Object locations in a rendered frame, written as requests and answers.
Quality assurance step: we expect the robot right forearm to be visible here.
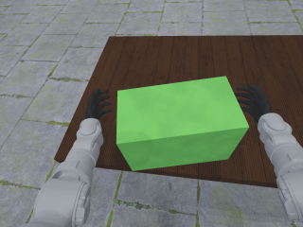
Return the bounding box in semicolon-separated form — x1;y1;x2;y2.
258;113;303;178

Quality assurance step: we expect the right robot upper arm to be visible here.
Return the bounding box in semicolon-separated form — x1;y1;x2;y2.
276;171;303;223

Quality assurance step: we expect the robot left forearm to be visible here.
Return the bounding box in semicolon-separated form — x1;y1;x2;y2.
33;118;104;218

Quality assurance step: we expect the table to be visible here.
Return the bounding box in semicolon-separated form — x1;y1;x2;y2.
54;35;303;188

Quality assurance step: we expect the left robot upper arm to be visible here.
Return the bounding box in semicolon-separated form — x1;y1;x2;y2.
18;178;91;227

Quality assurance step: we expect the carton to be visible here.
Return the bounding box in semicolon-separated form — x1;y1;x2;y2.
116;76;249;171

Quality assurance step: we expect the robot left hand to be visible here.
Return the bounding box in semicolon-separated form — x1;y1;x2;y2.
84;88;111;121

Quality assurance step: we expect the robot right hand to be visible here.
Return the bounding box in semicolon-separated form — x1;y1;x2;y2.
234;83;273;122

